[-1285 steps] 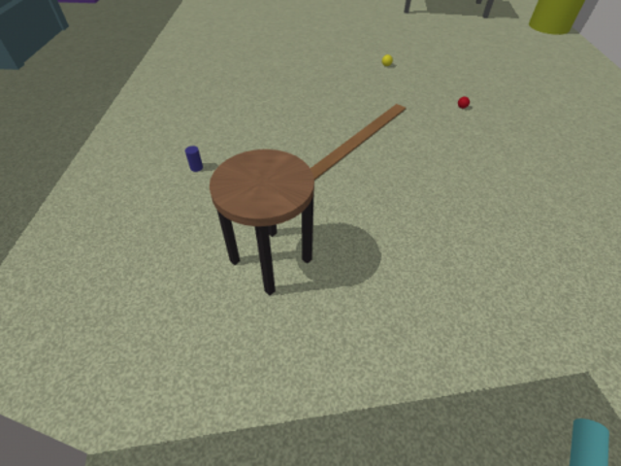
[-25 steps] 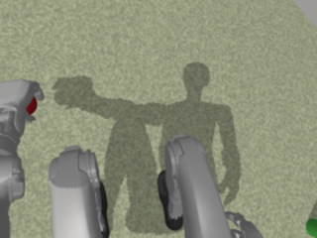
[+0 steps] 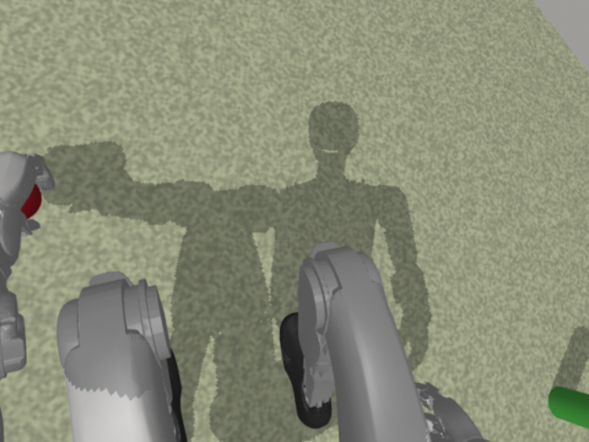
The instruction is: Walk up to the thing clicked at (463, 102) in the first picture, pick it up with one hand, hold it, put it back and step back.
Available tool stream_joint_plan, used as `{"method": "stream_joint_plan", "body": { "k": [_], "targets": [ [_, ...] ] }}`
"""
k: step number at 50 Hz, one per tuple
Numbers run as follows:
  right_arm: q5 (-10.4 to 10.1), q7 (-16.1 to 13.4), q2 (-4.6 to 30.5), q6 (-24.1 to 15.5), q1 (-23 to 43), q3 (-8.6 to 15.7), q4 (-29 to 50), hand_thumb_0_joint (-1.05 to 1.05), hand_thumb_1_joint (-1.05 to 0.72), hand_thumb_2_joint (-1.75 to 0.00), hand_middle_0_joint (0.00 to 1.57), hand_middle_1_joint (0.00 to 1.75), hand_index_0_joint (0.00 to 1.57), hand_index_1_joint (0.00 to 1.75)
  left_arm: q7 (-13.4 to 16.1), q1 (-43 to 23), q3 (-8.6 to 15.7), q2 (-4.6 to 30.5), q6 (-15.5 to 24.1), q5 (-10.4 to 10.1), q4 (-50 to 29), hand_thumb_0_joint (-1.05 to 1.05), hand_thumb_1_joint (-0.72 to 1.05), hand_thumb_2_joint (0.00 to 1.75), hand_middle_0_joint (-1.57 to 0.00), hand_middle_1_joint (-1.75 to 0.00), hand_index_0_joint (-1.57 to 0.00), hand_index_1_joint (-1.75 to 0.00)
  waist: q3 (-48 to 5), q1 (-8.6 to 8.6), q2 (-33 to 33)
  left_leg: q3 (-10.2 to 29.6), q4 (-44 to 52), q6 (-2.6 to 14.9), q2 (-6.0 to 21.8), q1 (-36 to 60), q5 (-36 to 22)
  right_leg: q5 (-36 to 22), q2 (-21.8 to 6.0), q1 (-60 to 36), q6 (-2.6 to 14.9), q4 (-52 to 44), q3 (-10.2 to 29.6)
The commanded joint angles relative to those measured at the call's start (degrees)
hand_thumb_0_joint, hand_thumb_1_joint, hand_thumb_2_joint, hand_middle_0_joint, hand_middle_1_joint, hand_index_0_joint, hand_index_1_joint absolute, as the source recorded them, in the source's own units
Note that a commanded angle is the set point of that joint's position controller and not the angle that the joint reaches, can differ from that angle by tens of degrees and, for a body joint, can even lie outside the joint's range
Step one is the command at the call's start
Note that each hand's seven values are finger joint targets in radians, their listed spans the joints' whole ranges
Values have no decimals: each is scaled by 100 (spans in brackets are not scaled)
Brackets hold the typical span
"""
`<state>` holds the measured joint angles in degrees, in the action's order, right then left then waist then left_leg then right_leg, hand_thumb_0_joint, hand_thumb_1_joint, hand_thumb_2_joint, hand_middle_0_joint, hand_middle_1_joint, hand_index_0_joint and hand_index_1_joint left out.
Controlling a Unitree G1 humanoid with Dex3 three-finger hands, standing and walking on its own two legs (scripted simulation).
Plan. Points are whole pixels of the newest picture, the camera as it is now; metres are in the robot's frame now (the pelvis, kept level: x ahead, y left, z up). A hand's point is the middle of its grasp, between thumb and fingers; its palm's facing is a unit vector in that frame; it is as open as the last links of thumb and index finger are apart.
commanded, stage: rest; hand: left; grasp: from above
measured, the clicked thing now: (10, 197) +0.44 +0.33 -0.22
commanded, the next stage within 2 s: open in 1.14 s
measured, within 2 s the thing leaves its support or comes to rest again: rests again in 0.74 s
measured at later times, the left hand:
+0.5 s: hand (30, 204) +0.43 +0.31 -0.24, palm faces -0.45 -0.15 -0.88, open 7.8 cm
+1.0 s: hand (37, 204) +0.43 +0.31 -0.25, palm faces -0.44 -0.16 -0.89, open 7.7 cm
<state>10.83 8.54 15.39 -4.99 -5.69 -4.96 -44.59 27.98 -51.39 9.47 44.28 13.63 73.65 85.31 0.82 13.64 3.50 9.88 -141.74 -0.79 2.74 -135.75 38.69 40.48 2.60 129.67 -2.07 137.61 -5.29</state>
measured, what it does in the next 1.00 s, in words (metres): stands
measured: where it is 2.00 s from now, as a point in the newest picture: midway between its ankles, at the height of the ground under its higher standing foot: (240, 404)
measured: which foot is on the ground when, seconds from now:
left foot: down 0.00-1.00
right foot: down 0.00-1.00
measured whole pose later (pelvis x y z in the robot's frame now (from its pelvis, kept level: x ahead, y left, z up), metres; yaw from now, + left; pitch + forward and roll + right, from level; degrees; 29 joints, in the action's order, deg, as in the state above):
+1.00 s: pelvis +0.00 +0.01 -0.02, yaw -4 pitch +27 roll -12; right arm 16.1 13.6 17.4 -11.7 -2.9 -13.3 -42.0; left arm 34.9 -53.6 11.4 53.3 14.3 74.0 95.5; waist 6.9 18.0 7.5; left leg 14.7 -147.7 -0.7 2.9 -135.9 40.7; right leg 40.4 4.4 128.3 -3.4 139.8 -8.8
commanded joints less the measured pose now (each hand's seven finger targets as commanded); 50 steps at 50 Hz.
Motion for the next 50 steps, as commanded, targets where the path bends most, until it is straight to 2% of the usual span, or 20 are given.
{"method": "stream_joint_plan", "body": {
  "k": [1,5,8,11,14,20,23,27,30,31,32,34,35,36,40,41,42,44,49,50],
  "targets": [
    [32,-58,1494,-63,-1166,382,5,0,-90,-89,20,30,20,30,355,-1850,184,1746,-56,-56,-689,0,53,71,-89,-70,-92,-67,-4039,30,-2116,-608,1192,189,-39,3014,-1091,-1586,197,-1896,329,-1344,-515],
    [124,10,1569,-142,-1237,323,-4,0,-90,-89,20,30,20,30,397,-1906,353,1967,-57,-91,-722,0,59,73,-92,-73,-96,-70,-4034,106,-2221,-569,1088,161,-29,3183,-1336,-1798,184,-1923,333,-1182,-618],
    [139,61,1607,-180,-1134,262,61,0,-90,-89,20,30,20,30,376,-1871,257,1884,-20,-133,-394,0,61,73,-93,-74,-97,-70,-3795,188,-2071,-530,1007,184,-18,2901,-1091,-1586,220,-1866,334,-1216,-648],
    [176,71,1627,-193,-1083,185,74,0,-89,-89,20,30,20,30,407,-1710,328,2044,11,-143,-320,0,59,73,-92,-73,-95,-70,-3782,79,-2140,-508,1062,184,-20,2860,-968,-1466,241,-1927,330,-1241,-666],
    [230,93,1635,-194,-1041,138,87,0,-89,-89,20,30,20,30,435,-1659,280,2018,48,-79,-234,0,61,75,-93,-76,-96,-72,-3737,147,-2224,-491,1011,172,-10,2823,-965,-1486,259,-1921,337,-1156,-699],
    [320,149,1760,-268,-1017,94,125,0,-90,-89,20,30,20,30,636,-1655,522,2394,111,58,-159,0,64,78,-96,-76,-99,-73,-3640,230,-2324,-425,898,140,28,2980,-1227,-1742,286,-1945,338,-1028,-777],
    [360,198,1705,-320,-917,-38,107,0,-89,-89,20,30,20,30,701,-1750,236,2062,114,-24,-89,0,65,75,-95,-75,-99,-71,-3492,309,-2463,-390,941,137,27,2929,-1029,-1574,307,-1851,336,-1065,-811],
    [404,208,1841,-387,-920,-28,184,0,-89,-89,20,30,20,30,806,-1707,457,2469,99,45,-124,0,66,74,-95,-76,-99,-72,-3544,293,-2496,-386,908,132,42,2975,-1123,-1673,308,-1924,326,-1038,-845],
    [448,249,1861,-431,-933,-39,135,0,-89,-89,20,30,20,30,859,-1742,425,2367,81,36,2,0,68,76,-97,-77,-100,-73,-3428,386,-2470,-349,878,122,57,2942,-1115,-1693,320,-1874,315,-1017,-888],
    [431,268,1802,-455,-841,-93,181,0,-90,-90,20,30,20,30,859,-1724,254,2178,62,22,92,0,65,76,-96,-75,-99,-72,-3350,378,-2477,-332,896,115,58,2899,-1040,-1602,324,-1800,339,-992,-884],
    [477,289,1857,-488,-872,-101,158,0,-90,-90,20,30,20,30,864,-1876,262,2279,56,32,127,0,68,76,-97,-77,-101,-73,-3292,509,-2438,-328,841,133,55,2855,-994,-1602,321,-1789,315,-1000,-913],
    [431,298,1813,-513,-830,-138,109,0,-90,-90,20,30,20,30,866,-1676,155,2154,27,-48,205,0,66,74,-96,-74,-100,-71,-3309,359,-2395,-327,867,142,64,2797,-924,-1528,355,-1866,319,-1087,-842],
    [445,313,1838,-535,-873,-151,118,0,-90,-90,20,30,20,30,878,-1774,186,2214,37,-75,122,0,66,73,-96,-74,-100,-70,-3270,445,-2472,-320,896,128,52,2849,-939,-1520,337,-1865,313,-1054,-907],
    [440,312,1900,-560,-830,-138,177,0,-90,-90,20,30,20,30,892,-1761,294,2391,49,-69,33,0,66,73,-96,-75,-99,-71,-3420,388,-2504,-286,913,107,74,2995,-1064,-1612,340,-1880,322,-1018,-935],
    [451,351,1911,-591,-732,-166,219,0,-90,-90,20,30,20,30,934,-1634,313,2374,29,-71,175,0,65,72,-95,-74,-99,-70,-3363,370,-2583,-245,948,83,83,3013,-1106,-1641,357,-1868,338,-968,-969],
    [458,370,1887,-613,-717,-190,216,0,-90,-90,20,30,20,30,933,-1723,191,2282,34,-57,244,0,63,74,-95,-74,-98,-71,-3244,451,-2577,-257,910,84,89,2946,-1073,-1635,354,-1848,335,-963,-963],
    [482,366,1947,-610,-747,-190,201,0,-90,-90,20,30,20,30,956,-1702,314,2437,43,-43,185,0,62,74,-93,-74,-96,-71,-3314,451,-2558,-253,903,98,82,2957,-1102,-1676,357,-1893,320,-994,-982],
    [492,396,1891,-638,-757,-271,188,0,-90,-90,20,30,20,30,917,-1811,31,2214,33,-65,275,0,62,71,-93,-73,-97,-69,-3143,552,-2570,-258,856,115,79,2887,-1005,-1627,357,-1828,311,-993,-978],
    [493,426,2021,-691,-781,-299,248,0,-90,-90,20,30,20,30,1054,-1472,475,2699,47,-70,326,0,64,72,-96,-71,-99,-68,-3345,400,-2463,-224,851,112,108,2955,-1254,-1821,387,-2166,298,-1006,-973],
    [484,441,1934,-703,-673,-328,303,0,-90,-90,20,30,20,30,1036,-1564,227,2410,37,-72,372,0,63,71,-95,-70,-98,-67,-3249,423,-2474,-231,843,107,122,2885,-1146,-1734,402,-2089,311,-1008,-939]
  ]
}}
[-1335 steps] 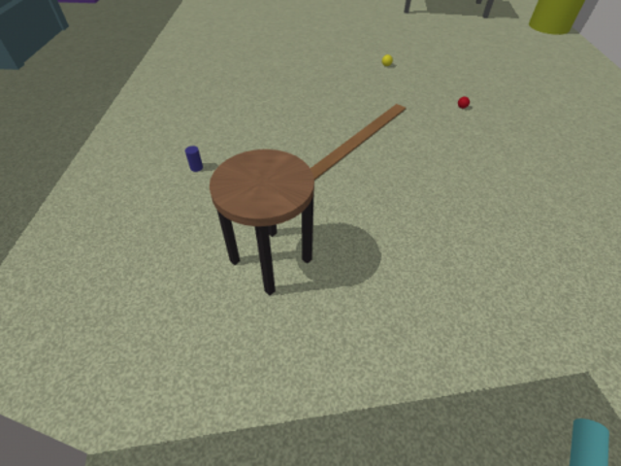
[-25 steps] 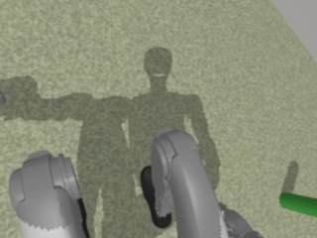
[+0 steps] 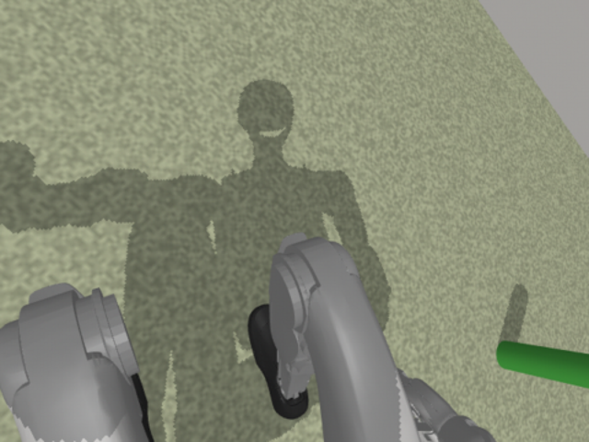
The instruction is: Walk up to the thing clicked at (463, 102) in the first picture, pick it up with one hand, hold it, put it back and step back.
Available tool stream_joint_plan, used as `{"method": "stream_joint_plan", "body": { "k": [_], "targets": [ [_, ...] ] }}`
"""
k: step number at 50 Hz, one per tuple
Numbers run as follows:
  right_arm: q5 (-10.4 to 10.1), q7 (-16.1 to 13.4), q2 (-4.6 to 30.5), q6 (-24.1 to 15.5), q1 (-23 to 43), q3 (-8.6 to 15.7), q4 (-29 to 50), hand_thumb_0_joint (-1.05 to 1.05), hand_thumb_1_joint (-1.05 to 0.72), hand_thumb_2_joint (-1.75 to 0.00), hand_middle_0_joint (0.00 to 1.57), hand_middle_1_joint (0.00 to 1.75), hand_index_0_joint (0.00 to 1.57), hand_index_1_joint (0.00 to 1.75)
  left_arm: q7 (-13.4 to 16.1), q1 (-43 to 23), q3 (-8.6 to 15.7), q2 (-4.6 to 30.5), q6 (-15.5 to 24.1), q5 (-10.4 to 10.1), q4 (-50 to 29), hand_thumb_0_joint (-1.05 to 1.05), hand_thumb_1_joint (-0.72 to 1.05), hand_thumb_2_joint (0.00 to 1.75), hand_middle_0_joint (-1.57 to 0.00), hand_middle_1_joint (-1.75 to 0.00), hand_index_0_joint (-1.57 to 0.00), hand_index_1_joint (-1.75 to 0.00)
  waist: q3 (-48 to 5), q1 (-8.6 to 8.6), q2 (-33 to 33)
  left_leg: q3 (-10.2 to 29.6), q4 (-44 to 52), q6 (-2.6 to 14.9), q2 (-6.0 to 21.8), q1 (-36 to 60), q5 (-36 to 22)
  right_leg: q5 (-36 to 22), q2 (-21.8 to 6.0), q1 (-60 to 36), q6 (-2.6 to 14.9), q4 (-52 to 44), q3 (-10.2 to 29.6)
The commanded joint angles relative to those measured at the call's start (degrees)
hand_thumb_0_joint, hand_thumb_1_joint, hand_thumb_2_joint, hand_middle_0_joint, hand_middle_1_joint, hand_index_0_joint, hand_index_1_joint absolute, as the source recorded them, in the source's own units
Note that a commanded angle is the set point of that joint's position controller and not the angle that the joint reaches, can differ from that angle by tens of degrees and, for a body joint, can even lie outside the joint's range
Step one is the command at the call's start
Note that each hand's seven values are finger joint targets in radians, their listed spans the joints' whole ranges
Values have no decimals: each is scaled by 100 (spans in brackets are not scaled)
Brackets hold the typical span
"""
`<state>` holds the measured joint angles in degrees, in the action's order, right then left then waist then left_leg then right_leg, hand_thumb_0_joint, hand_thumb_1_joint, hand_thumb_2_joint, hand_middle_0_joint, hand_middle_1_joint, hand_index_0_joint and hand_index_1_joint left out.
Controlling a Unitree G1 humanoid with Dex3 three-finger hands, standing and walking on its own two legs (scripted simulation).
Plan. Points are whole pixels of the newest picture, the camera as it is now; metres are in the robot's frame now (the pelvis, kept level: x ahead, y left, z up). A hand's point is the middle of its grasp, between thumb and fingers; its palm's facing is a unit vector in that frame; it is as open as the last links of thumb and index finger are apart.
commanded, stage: rest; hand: left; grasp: from above
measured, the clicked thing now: out of the picture +0.42 +0.35 -0.26
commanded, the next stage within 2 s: open in 0.14 s
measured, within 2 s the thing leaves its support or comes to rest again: neither
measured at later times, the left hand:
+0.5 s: hand out of the picture +0.41 +0.34 -0.23, palm faces -0.41 -0.18 -0.89, open 9.6 cm
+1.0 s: hand out of the picture +0.41 +0.35 -0.23, palm faces -0.43 -0.18 -0.89, open 13.8 cm
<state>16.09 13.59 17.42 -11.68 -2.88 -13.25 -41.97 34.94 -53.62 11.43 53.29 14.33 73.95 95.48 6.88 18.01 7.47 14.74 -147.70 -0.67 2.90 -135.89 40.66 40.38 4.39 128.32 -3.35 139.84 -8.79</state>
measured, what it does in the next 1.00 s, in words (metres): stands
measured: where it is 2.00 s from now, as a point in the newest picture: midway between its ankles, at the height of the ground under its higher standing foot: (213, 408)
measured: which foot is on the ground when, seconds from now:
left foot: down 0.00-1.00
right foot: down 0.00-1.00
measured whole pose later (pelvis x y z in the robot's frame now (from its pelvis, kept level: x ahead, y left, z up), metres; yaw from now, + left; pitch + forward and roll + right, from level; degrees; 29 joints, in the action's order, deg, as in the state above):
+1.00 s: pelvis +0.00 +0.00 +0.00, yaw -1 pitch +26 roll -13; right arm 16.7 14.4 18.8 -12.7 -2.5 -15.9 -40.3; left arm 35.5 -55.4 8.3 56.5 14.7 72.5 98.2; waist 7.9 18.6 8.4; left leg 15.9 -147.5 -0.5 2.9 -135.1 40.3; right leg 39.4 4.8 127.0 -3.6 138.5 -9.8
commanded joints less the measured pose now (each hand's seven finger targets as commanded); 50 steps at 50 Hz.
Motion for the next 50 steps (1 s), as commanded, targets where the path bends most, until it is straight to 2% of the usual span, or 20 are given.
{"method": "stream_joint_plan", "body": {
  "k": [1,3,5,9,10,12,15,16,17,18,19,27,29,31,38,43,46,47,48,50],
  "targets": [
    [-4,-51,1751,-49,-973,499,-14,0,-90,-90,20,30,20,30,336,-1508,-10,1535,-25,-105,-608,0,62,71,-94,-71,-97,-68,-3797,133,-2906,-708,1422,98,112,2881,-1271,-1684,218,-1910,433,-1226,-625],
    [-15,-24,1727,-79,-979,444,-68,0,-90,-90,20,30,20,30,286,-1724,-277,1351,-25,-185,-633,0,61,69,-93,-71,-96,-67,-3587,211,-2965,-688,1443,102,87,2822,-1055,-1501,204,-1729,440,-1221,-664],
    [-35,-47,1896,-106,-954,476,62,0,-90,-90,20,30,20,30,330,-1553,19,1751,-19,-187,-690,0,60,70,-94,-69,-96,-66,-3795,113,-2838,-646,1430,103,102,2974,-1260,-1653,210,-1877,423,-1239,-694],
    [-7,-42,1893,-64,-1068,441,-4,0,-90,-90,20,30,20,30,359,-1324,161,1805,-8,-117,-459,0,61,71,-93,-69,-96,-66,-3693,118,-2852,-610,1496,71,109,2929,-1400,-1739,218,-1933,428,-1196,-733],
    [2,-21,1820,-100,-920,399,89,0,-90,-90,20,30,20,30,310,-1594,-172,1484,1,-130,-385,0,62,70,-93,-70,-96,-67,-3494,230,-2873,-607,1436,82,114,2818,-1208,-1613,207,-1742,436,-1166,-719],
    [7,-33,1892,-100,-887,377,146,0,-90,-90,20,30,20,30,315,-1567,-195,1561,36,-120,-413,0,62,71,-95,-70,-98,-67,-3505,230,-2867,-601,1490,97,109,2832,-1118,-1541,230,-1794,429,-1280,-727],
    [23,-31,1921,-125,-909,362,104,0,-89,-89,20,30,20,30,349,-1485,-77,1710,56,-131,-434,0,38,65,-71,-69,-74,-65,-3581,154,-2912,-585,1494,80,122,2908,-1229,-1621,239,-1892,424,-1256,-739],
    [34,-44,1934,-97,-990,338,50,0,-89,-90,20,30,20,30,397,-1315,135,1938,44,-121,-285,0,30,63,-63,-70,-66,-66,-3596,140,-2845,-582,1489,85,121,2877,-1265,-1665,237,-1972,418,-1261,-753],
    [30,-19,1908,-117,-966,350,121,0,-89,-89,20,30,20,30,349,-1451,-135,1703,41,-58,-281,0,22,60,-56,-68,-60,-64,-3464,228,-2841,-607,1451,84,117,2836,-1207,-1620,227,-1896,418,-1217,-715],
    [59,-19,1917,-118,-955,347,88,0,-89,-90,20,30,20,30,373,-1489,-47,1745,57,-78,-358,0,14,60,-51,-69,-54,-66,-3491,218,-2894,-589,1521,72,121,2877,-1174,-1587,237,-1863,430,-1238,-753],
    [41,-3,1889,-134,-865,326,130,0,-89,-89,20,30,20,30,355,-1612,-212,1649,67,-100,-359,0,6,61,-48,-70,-51,-67,-3402,252,-2876,-583,1455,87,131,2780,-1047,-1485,244,-1816,432,-1242,-714],
    [18,9,1945,-186,-874,338,151,0,-89,-90,20,30,20,30,321,-1510,-271,1574,-19,-187,-229,0,-23,77,-31,-81,-33,-79,-3361,249,-2835,-532,1530,70,126,2856,-1054,-1479,236,-1730,422,-1265,-778],
    [13,0,1924,-167,-805,314,189,0,-89,-90,20,30,20,30,327,-1373,-234,1563,-23,-217,-319,0,-30,80,-26,-83,-27,-82,-3523,124,-2880,-534,1596,63,127,2880,-1105,-1512,273,-1884,448,-1308,-736],
    [23,30,1974,-195,-914,325,141,0,-89,-90,20,30,20,30,292,-1443,-263,1602,-54,-186,-193,0,-32,82,-23,-86,-24,-85,-3379,261,-2833,-516,1545,62,133,2889,-1128,-1572,235,-1781,414,-1248,-797],
    [-9,24,1933,-185,-859,273,219,0,-89,-90,20,30,20,30,273,-1492,-306,1580,-20,-222,-324,0,-47,94,-11,-96,-12,-96,-3380,222,-2873,-568,1518,85,122,2783,-1135,-1570,251,-1855,417,-1321,-741],
    [4,-13,1986,-145,-875,311,178,0,-89,-90,20,30,20,30,277,-1413,-122,1743,21,-215,-323,0,-51,100,-8,-101,-8,-101,-3442,210,-2813,-517,1571,77,130,2822,-1052,-1483,248,-1887,421,-1351,-774],
    [14,-8,1909,-127,-814,300,221,0,-89,-90,20,30,20,30,252,-1455,-315,1459,47,-214,-375,0,-51,101,-7,-103,-8,-102,-3535,213,-2879,-539,1559,68,128,2904,-1177,-1607,266,-1937,430,-1328,-741],
    [14,-12,1930,-113,-891,311,141,0,-88,-90,20,30,20,30,263,-1438,-214,1629,42,-212,-311,0,-50,99,-7,-103,-8,-102,-3572,239,-2865,-525,1527,70,141,2916,-1230,-1665,275,-1995,424,-1315,-742],
    [3,14,1913,-142,-855,297,217,0,-89,-90,20,30,20,30,218,-1539,-419,1465,47,-201,-246,0,-50,98,-7,-102,-8,-101,-3383,324,-2759,-529,1469,86,130,2810,-1114,-1571,247,-1845,417,-1287,-738],
    [-7,-6,1978,-121,-939,317,171,0,-88,-90,20,30,20,30,255,-1460,-199,1702,66,-208,-311,0,-50,98,-7,-103,-7,-102,-3397,241,-2840,-505,1560,71,126,2837,-1093,-1522,245,-1886,432,-1324,-752]
  ]
}}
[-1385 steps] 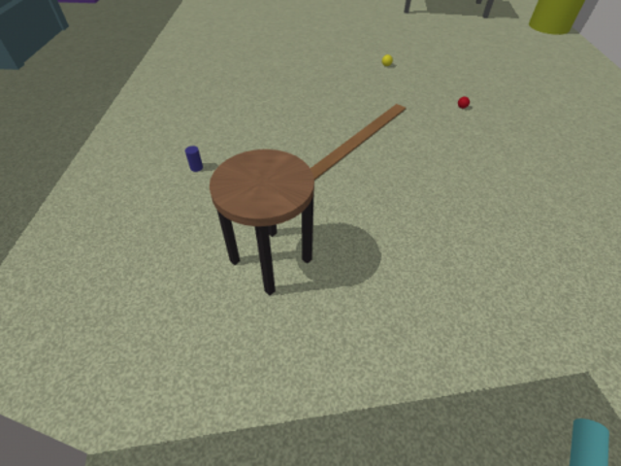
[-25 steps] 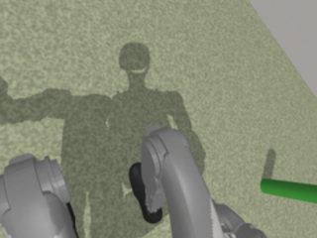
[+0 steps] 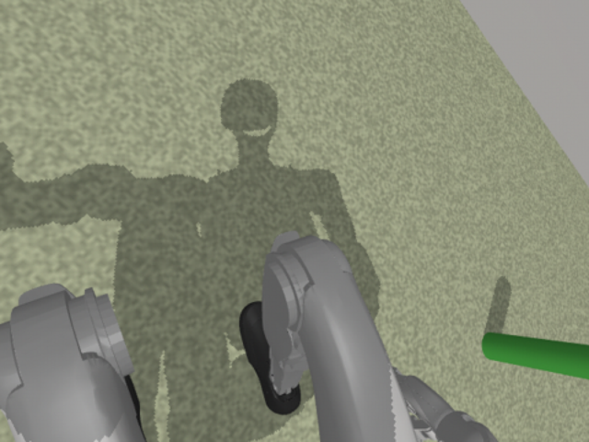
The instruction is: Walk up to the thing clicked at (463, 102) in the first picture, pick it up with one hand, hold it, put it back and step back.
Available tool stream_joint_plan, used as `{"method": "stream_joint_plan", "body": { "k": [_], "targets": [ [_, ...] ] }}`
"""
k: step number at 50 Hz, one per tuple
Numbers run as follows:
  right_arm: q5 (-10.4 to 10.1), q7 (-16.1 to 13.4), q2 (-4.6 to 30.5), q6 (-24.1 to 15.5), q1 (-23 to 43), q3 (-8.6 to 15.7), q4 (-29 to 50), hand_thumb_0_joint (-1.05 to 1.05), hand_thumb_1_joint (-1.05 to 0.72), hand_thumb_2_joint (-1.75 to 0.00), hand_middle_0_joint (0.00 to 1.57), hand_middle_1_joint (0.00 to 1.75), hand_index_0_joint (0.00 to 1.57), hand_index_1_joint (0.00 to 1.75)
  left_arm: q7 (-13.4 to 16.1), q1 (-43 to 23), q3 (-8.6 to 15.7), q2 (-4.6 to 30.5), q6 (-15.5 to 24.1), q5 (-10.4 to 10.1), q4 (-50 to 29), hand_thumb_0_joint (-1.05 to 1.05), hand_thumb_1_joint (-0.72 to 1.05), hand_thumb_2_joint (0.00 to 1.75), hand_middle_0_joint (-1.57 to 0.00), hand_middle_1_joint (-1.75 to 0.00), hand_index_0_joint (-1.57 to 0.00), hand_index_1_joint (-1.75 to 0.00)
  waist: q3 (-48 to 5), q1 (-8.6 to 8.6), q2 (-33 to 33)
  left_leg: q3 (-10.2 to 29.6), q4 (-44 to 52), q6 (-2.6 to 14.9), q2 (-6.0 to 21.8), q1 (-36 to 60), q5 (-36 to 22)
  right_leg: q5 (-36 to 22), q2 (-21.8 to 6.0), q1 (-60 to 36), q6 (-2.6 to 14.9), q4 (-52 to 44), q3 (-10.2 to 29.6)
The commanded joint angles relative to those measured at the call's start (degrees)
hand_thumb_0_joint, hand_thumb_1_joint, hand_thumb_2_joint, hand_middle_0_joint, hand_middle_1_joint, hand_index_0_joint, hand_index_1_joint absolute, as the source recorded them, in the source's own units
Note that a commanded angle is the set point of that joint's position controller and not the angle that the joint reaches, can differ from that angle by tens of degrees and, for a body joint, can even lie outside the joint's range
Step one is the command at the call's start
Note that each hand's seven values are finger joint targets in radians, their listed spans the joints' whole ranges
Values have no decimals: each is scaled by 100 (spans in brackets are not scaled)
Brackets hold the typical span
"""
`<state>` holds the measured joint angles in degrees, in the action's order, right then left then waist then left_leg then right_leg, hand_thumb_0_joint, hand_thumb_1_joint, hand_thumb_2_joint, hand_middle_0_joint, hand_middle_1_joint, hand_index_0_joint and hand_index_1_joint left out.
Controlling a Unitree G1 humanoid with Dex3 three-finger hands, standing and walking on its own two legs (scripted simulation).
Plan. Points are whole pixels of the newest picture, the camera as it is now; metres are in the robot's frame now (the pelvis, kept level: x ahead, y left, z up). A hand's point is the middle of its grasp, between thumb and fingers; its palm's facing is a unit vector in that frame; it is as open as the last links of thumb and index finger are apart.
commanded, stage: open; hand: left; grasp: from above
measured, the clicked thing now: out of the picture +0.42 +0.37 -0.26
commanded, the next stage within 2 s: withdraw in 0.18 s
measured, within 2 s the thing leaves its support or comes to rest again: neither
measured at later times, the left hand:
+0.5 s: hand out of the picture +0.43 +0.36 -0.21, palm faces -0.34 -0.15 -0.93, open 13.9 cm
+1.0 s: hand out of the picture +0.40 +0.36 -0.05, palm faces -0.47 -0.14 -0.87, open 14.0 cm
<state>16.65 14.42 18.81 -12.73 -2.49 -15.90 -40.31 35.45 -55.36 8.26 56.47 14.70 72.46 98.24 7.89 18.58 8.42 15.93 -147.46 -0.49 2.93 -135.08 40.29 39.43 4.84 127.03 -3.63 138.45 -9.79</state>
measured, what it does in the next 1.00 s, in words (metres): rises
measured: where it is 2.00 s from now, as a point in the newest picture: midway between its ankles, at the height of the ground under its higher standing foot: (206, 407)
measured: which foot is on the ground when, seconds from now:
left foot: down 0.00-1.00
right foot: down 0.00-1.00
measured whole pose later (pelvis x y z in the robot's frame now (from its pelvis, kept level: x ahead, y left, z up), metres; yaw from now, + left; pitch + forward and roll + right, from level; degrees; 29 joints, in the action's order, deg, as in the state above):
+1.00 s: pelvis -0.01 -0.01 +0.07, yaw +7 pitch +31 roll -8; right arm 5.6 7.7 17.6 -1.2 -7.3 -5.2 -38.5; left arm 9.3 -53.2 -0.5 43.2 11.8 65.0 74.5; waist -4.2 10.9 0.3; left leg 8.0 -130.9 -0.1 2.7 -127.1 35.9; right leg 37.8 2.0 121.4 -1.9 127.2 -4.4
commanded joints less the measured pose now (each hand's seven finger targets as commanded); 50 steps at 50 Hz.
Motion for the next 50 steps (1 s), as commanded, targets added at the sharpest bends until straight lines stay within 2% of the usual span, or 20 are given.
{"method": "stream_joint_plan", "body": {
  "k": [1,4,6,7,9,10,11,13,16,19,20,24,26,30,32,34,36,40,44,50],
  "targets": [
    [-48,-101,1792,-13,-895,567,33,0,-88,-90,20,30,20,30,211,-1266,36,1239,44,-57,-682,0,-51,97,-6,-102,-7,-101,-3655,115,-2961,-649,1523,44,131,2849,-1155,-1504,220,-1841,462,-1197,-624],
    [-48,-62,1798,-33,-891,539,53,0,-88,-90,20,30,20,30,185,-1392,-81,1189,34,-28,-659,0,-50,96,-6,-102,-7,-101,-3512,201,-2986,-655,1504,52,129,2800,-1136,-1504,225,-1754,460,-1160,-625],
    [-48,-76,1861,-32,-983,551,36,0,-88,-90,20,30,20,30,242,-1326,133,1406,36,-48,-681,0,-49,97,-6,-102,-7,-101,-3652,182,-2944,-656,1486,56,121,2855,-1260,-1613,199,-1823,438,-1170,-662],
    [-60,-78,1811,-30,-928,556,37,0,-88,-89,20,30,20,30,249,-1224,107,1344,19,-13,-618,0,-49,96,-6,-102,-7,-101,-3652,122,-2962,-659,1512,42,133,2866,-1235,-1574,217,-1832,460,-1146,-634],
    [-41,-54,1808,-56,-922,527,23,0,-88,-89,20,30,20,30,220,-1444,-70,1208,8,-30,-623,0,-49,95,-6,-102,-7,-100,-3412,240,-2984,-653,1507,45,122,2761,-1081,-1452,197,-1629,444,-1145,-670],
    [-35,-71,1849,-43,-991,546,-2,0,-88,-89,20,30,20,30,258,-1221,225,1458,-20,-30,-502,0,-48,95,-6,-103,-8,-101,-3488,171,-2929,-632,1554,46,126,2789,-1081,-1443,208,-1734,454,-1174,-684],
    [-48,-59,1824,-57,-919,550,85,0,-88,-89,20,30,20,30,212,-1282,-40,1223,-26,-8,-525,0,-48,97,-6,-103,-8,-101,-3427,208,-2930,-675,1477,59,125,2743,-1059,-1429,220,-1689,452,-1170,-615],
    [-35,-87,1857,-26,-928,544,72,0,-88,-90,20,30,20,30,279,-1265,215,1484,-7,-20,-674,0,-48,96,-6,-103,-8,-102,-3684,98,-3029,-652,1543,50,127,2803,-1115,-1455,226,-1840,462,-1197,-639],
    [-34,-86,1769,-18,-845,542,105,0,-89,-90,20,30,20,30,245,-1450,45,1295,-28,-15,-897,0,-49,96,-6,-101,-8,-99,-3719,115,-3087,-682,1508,54,134,2793,-1089,-1448,243,-1782,468,-1182,-592],
    [-59,-76,1807,-37,-940,636,75,0,-90,-90,20,30,20,30,208,-1311,230,1537,-77,27,-1221,0,-49,96,-6,-101,-8,-99,-3899,32,-3322,-682,1579,17,118,3020,-1154,-1494,185,-1729,493,-1087,-614],
    [-91,-87,1809,-12,-937,691,43,0,-90,-90,20,30,20,30,197,-1277,406,1675,-94,-18,-1553,0,-50,97,-6,-101,-8,-99,-4119,-121,-3510,-705,1636,-5,109,3118,-1279,-1560,186,-1760,494,-1099,-617],
    [-210,-17,1617,57,-1015,946,-22,0,-90,-90,20,30,20,30,-109,-1089,235,1135,-283,-149,-2317,0,-50,97,-6,-100,-7,-99,-4529,-338,-3904,-788,1760,-52,83,3386,-1415,-1644,143,-1553,545,-1076,-497],
    [-355,-7,1587,154,-1119,1152,-32,0,-90,-90,20,30,20,30,-266,-810,421,1165,-436,-259,-2835,0,-51,97,-6,-100,-7,-99,-4850,-624,-3969,-882,1889,-31,36,3428,-1530,-1687,111,-1575,558,-1178,-413],
    [-710,19,1436,421,-1269,1500,-58,0,-90,-90,20,30,20,30,-897,-699,-12,418,-784,-530,-3467,0,-52,99,-7,-100,-7,-99,-5035,-733,-3612,-960,2220,23,1,3482,-1427,-1583,47,-1452,571,-1460,-245],
    [-867,-15,1410,582,-1445,1654,-34,0,-90,-90,20,30,20,30,-1277,-907,-94,395,-883,-642,-3916,0,-53,100,-7,-100,-7,-100,-5096,-731,-3290,-1002,2425,85,-18,3456,-1211,-1434,28,-1690,560,-1780,-127],
    [-987,-93,1318,733,-1565,1762,-14,0,-90,-90,20,30,20,30,-1651,-1053,-378,-53,-942,-780,-4119,0,-53,100,-7,-100,-7,-100,-5039,-613,-3003,-991,2638,101,-56,3495,-1019,-1260,-9,-1728,570,-1954,-59],
    [-1083,-192,1266,849,-1669,1813,-19,0,-90,-90,20,30,20,30,-2022,-1026,-621,-377,-956,-875,-3889,0,-53,100,-7,-101,-7,-101,-4729,-505,-2508,-983,2700,149,-82,3372,-914,-1167,-8,-1779,564,-2159,0],
    [-1153,-442,1055,1028,-1627,1740,132,0,-90,-90,20,30,20,30,-2505,-864,-826,-510,-829,-986,-3379,0,-53,101,-8,-101,-7,-102,-4088,-473,-1565,-1179,2687,272,-142,2685,-690,-781,-1,-2171,544,-2602,279],
    [-1175,-698,997,1096,-1539,1573,238,0,-89,-90,20,30,20,30,-2646,-1063,-680,-134,-534,-924,-3291,0,-51,100,-8,-101,-7,-101,-4044,-648,-1428,-1266,2783,271,-188,2684,-718,-753,-77,-2283,533,-2673,307],
    [-1053,-854,1032,1161,-1481,1330,251,0,-89,-90,20,30,20,30,-2233,-1546,-579,130,-55,-522,-2689,0,-51,100,-8,-101,-8,-101,-4018,-538,-1701,-1244,2722,226,-181,2712,-635,-585,-53,-1978,583,-2472,264]
  ]
}}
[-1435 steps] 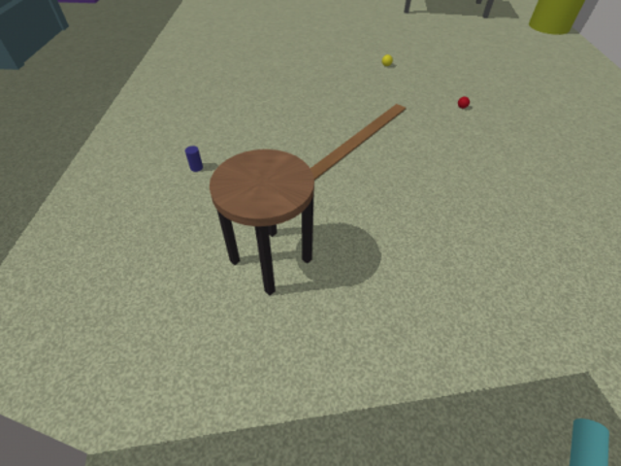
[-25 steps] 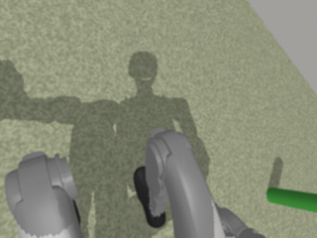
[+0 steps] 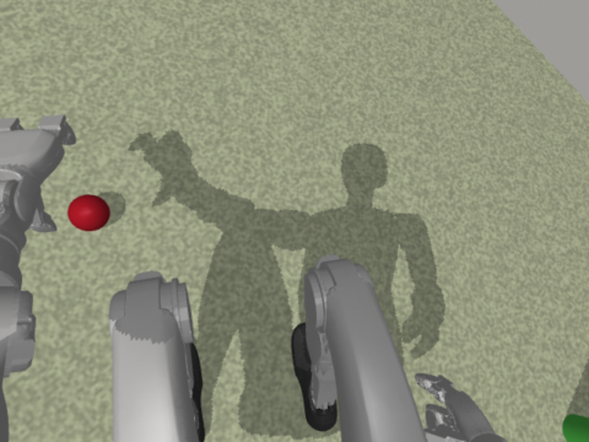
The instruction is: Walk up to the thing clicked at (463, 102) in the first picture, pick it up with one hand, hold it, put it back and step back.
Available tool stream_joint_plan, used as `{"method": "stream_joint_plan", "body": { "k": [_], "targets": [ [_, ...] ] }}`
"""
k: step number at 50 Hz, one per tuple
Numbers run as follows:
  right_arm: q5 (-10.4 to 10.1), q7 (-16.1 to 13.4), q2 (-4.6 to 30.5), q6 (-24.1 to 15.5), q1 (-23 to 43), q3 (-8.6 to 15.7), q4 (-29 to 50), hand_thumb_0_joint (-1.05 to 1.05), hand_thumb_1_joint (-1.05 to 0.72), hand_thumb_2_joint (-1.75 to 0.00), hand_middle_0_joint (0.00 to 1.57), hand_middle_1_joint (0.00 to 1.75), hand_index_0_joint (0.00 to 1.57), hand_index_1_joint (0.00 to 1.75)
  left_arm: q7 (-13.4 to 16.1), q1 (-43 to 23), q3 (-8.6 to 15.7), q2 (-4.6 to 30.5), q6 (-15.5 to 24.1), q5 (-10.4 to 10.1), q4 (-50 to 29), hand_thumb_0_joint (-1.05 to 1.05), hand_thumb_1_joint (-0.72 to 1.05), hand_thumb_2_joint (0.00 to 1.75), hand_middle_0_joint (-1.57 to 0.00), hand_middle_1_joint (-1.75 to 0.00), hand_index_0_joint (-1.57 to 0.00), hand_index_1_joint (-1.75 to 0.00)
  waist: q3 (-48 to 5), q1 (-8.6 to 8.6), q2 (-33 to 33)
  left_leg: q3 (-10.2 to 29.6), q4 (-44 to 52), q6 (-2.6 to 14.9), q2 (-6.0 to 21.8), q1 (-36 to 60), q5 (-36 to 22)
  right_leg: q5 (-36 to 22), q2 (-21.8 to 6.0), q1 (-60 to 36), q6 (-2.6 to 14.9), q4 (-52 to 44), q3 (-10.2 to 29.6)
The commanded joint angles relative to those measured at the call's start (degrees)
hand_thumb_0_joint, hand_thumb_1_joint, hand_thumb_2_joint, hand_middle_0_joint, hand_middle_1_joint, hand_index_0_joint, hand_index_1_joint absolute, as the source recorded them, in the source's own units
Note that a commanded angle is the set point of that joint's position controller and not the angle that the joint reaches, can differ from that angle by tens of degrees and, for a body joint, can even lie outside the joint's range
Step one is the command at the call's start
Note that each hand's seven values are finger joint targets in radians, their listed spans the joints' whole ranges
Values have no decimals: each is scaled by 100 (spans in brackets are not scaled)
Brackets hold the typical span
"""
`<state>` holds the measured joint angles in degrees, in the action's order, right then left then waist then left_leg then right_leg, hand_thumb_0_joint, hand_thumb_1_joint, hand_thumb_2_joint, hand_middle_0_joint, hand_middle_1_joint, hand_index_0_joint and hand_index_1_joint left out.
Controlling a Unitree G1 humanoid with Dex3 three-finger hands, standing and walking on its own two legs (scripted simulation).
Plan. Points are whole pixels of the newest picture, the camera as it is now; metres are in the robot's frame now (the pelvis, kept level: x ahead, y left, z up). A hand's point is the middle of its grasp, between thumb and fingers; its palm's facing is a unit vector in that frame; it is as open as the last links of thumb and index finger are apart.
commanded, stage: withdraw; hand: left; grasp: from above
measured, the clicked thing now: (89, 212) +0.48 +0.32 -0.33
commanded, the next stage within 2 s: home in 0.18 s
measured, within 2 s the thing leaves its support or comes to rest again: neither
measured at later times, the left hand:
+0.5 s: hand (42, 183) +0.48 +0.33 -0.17, palm faces -0.35 -0.08 -0.94, open 13.2 cm
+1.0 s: hand out of the picture +0.31 +0.28 +0.05, palm faces -0.16 -0.75 -0.64, open 7.6 cm
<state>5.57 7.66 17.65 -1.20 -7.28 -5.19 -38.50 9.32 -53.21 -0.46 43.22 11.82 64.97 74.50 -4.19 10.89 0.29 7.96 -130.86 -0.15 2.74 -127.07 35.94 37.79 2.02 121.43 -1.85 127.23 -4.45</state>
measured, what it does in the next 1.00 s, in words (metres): rises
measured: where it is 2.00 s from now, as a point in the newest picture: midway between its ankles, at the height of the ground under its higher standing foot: (254, 405)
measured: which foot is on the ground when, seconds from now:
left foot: down 0.00-1.00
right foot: down 0.00-1.00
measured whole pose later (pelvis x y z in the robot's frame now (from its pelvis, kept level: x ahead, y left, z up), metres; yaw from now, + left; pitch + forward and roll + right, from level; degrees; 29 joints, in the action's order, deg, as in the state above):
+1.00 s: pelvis +0.02 +0.01 +0.15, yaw +4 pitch +30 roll -6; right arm -1.4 1.2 15.8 -2.1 -4.0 0.8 -33.1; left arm 1.1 -7.1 3.6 25.7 -7.5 22.3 19.5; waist -10.6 2.5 -1.0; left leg 4.8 -104.9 -0.1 2.3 -99.5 35.3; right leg 37.2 0.4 94.5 -1.6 102.0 -3.1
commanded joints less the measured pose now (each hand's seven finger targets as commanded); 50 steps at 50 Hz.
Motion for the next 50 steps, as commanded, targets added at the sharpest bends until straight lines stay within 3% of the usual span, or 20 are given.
{"method": "stream_joint_plan", "body": {
  "k": [1,3,4,8,11,14,17,18,20,23,24,26,28,30,32,36,43,44,46,50],
  "targets": [
    [84,-193,1184,9,-976,234,62,0,-89,-89,20,30,20,30,499,-1891,334,1567,297,305,-263,0,-50,100,-7,-101,-8,-101,-2875,238,-1012,-435,1042,184,-164,1984,-169,-403,222,-1289,408,-1296,-307],
    [146,-190,1245,16,-962,189,38,0,-89,-89,20,30,20,30,721,-1951,361,1603,375,457,87,0,-50,99,-7,-101,-8,-101,-2882,273,-1164,-386,985,153,-152,2073,-168,-401,223,-1068,425,-1116,-375],
    [194,-196,1256,11,-986,133,23,0,-89,-89,20,30,20,30,832,-2149,300,1603,432,547,185,0,-50,99,-7,-101,-8,-101,-2834,424,-1291,-384,906,147,-154,2055,-186,-466,222,-1009,412,-1045,-413],
    [347,-206,1380,-52,-987,74,26,0,-89,-89,20,30,20,30,1284,-2570,813,2433,570,774,214,0,-50,98,-7,-101,-8,-100,-3229,307,-1889,-316,843,81,-159,2381,-120,-345,191,-884,429,-791,-500],
    [447,-220,1402,-101,-1028,86,-71,0,-89,-89,20,30,20,30,1518,-2478,981,2574,543,891,234,0,-50,97,-8,-101,-9,-99,-3373,316,-2196,-365,751,54,-150,2577,-193,-429,176,-855,426,-677,-525],
    [482,-191,1404,-163,-1135,179,-118,0,-88,-89,20,30,20,30,1598,-2427,1135,2682,421,853,-277,0,-39,91,-17,-92,-19,-90,-3902,211,-2660,-375,758,23,-138,2891,-411,-680,151,-848,445,-538,-579],
    [433,-139,1368,-222,-1210,331,-151,0,-89,-89,20,30,20,30,1510,-2030,1041,2337,202,646,-527,0,-45,93,-11,-97,-12,-95,-4082,157,-2586,-405,758,50,-133,2954,-516,-835,133,-828,427,-605,-592],
    [409,-125,1368,-228,-1279,370,-191,0,-88,-89,20,30,20,30,1460,-2030,1037,2327,152,591,-741,0,-37,88,-19,-89,-20,-87,-4110,170,-2638,-430,792,57,-138,2914,-558,-903,132,-900,418,-657,-574],
    [308,-105,1373,-215,-1433,535,-198,0,-88,-89,20,30,20,30,1329,-1652,1128,2259,13,364,-1166,0,-21,94,-25,-73,-23,-71,-4532,-19,-2517,-441,914,70,-141,3182,-784,-1104,114,-1166,398,-759,-572],
    [127,-51,1280,-163,-1595,699,-162,0,-89,-90,20,30,20,30,1006,-1156,1109,1959,-251,-35,-1664,0,-10,86,-23,-58,-21,-60,-4850,-176,-2236,-452,1154,110,-143,3396,-1092,-1326,121,-1575,384,-1025,-493],
    [49,-38,1259,-136,-1595,775,-123,0,-89,-90,20,30,20,30,889,-977,1154,1954,-332,-223,-1879,0,-2,85,-22,-54,-20,-56,-4848,-294,-2118,-477,1261,129,-141,3444,-1106,-1324,114,-1690,377,-1160,-436],
    [-74,-27,1164,-73,-1574,909,-47,0,-89,-90,20,30,20,30,600,-545,1108,1555,-482,-612,-2380,0,13,82,-21,-47,-20,-49,-4952,-417,-2077,-448,1553,120,-139,3651,-1113,-1285,99,-1844,388,-1332,-374],
    [-211,-41,1102,-7,-1517,976,63,0,-89,-90,20,30,20,30,302,42,1083,1319,-636,-996,-2823,0,29,80,-20,-41,-19,-41,-4794,-491,-1728,-455,1729,167,-140,3612,-1127,-1315,115,-2123,365,-1622,-308],
    [-302,-64,990,43,-1363,945,136,0,-90,-90,20,30,20,30,-3,580,924,863,-799,-1452,-3019,0,45,82,-20,-37,-19,-37,-4305,-418,-1179,-481,1872,226,-137,3307,-1043,-1331,139,-2380,334,-1916,-247],
    [-393,-130,933,58,-1194,981,263,0,-90,-90,20,30,20,30,-249,909,920,674,-910,-1945,-3710,0,61,85,-20,-33,-19,-33,-4185,-515,-1009,-423,2163,241,-132,3385,-836,-1189,125,-2521,339,-2166,-185],
    [-511,-254,886,55,-782,1026,532,0,-90,-90,20,30,20,30,-615,1766,914,281,-1107,-2703,-4647,0,90,90,-20,-30,-20,-30,-3843,-634,-948,-265,2800,209,-75,3806,-455,-887,71,-2701,363,-2545,-131],
    [-672,-546,811,-136,-288,1004,931,0,-90,-90,20,30,20,30,-715,2702,865,-343,-1408,-3722,-6188,0,90,90,-20,-30,-20,-30,-3506,-730,-1229,-106,4003,136,-23,4852,268,-441,3,-3241,346,-3304,-24],
    [-692,-598,791,-173,-249,1014,980,0,-90,-90,20,30,20,30,-693,2986,950,-358,-1496,-3826,-6247,0,90,90,-20,-30,-20,-30,-3546,-784,-1193,-131,4104,120,-21,5108,146,-511,-6,-3381,348,-3447,-2],
    [-722,-694,736,-253,-171,992,1066,0,-90,-90,20,30,20,30,-676,3274,833,-638,-1647,-4154,-6751,0,87,89,-20,-30,-20,-30,-3604,-745,-1129,-152,4313,103,-44,5413,40,-574,-23,-3686,339,-3724,35],
    [-773,-895,658,-409,-7,929,1123,0,-90,-90,20,30,20,30,-620,4043,804,-949,-2018,-4789,-7002,0,90,90,-20,-30,-20,-30,-3235,-647,-957,-159,4787,104,-80,5855,-15,-584,-59,-4221,307,-4303,116]
  ]
}}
